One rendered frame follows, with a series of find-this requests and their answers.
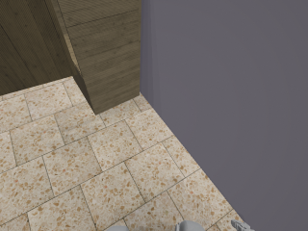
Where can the cupboard door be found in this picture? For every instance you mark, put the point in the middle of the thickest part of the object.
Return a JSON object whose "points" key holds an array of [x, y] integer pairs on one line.
{"points": [[33, 50]]}

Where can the robot right hand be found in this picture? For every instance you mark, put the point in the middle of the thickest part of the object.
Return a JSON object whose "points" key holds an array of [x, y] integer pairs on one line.
{"points": [[240, 226]]}

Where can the robot right thigh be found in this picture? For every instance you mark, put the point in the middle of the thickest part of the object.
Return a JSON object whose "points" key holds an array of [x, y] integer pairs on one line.
{"points": [[188, 225]]}

